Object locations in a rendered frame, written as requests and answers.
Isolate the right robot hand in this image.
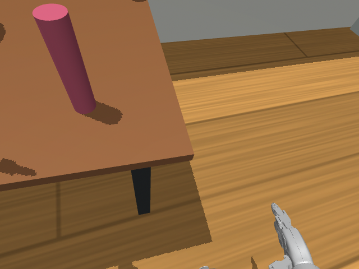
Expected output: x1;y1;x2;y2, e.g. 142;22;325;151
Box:
269;203;314;269

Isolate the can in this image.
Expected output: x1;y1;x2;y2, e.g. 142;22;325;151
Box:
33;3;96;114

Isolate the table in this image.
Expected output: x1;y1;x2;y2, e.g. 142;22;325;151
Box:
0;0;194;215

